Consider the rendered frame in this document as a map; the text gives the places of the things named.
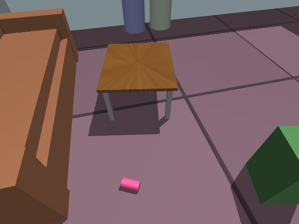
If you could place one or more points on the sofa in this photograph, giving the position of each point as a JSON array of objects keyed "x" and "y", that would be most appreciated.
[{"x": 38, "y": 59}]

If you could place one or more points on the coffee table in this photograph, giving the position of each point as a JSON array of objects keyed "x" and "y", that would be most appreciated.
[{"x": 137, "y": 67}]

